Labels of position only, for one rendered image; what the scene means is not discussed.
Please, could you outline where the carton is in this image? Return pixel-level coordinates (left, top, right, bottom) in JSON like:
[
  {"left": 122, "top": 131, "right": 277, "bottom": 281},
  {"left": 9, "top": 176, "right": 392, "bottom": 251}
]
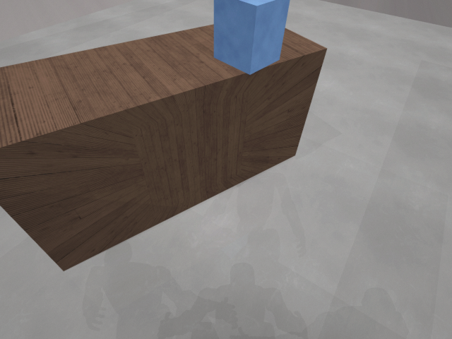
[{"left": 214, "top": 0, "right": 290, "bottom": 75}]

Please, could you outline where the pedestal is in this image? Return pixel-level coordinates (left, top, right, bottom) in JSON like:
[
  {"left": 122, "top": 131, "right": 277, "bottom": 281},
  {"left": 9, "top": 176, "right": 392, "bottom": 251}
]
[{"left": 0, "top": 24, "right": 327, "bottom": 271}]

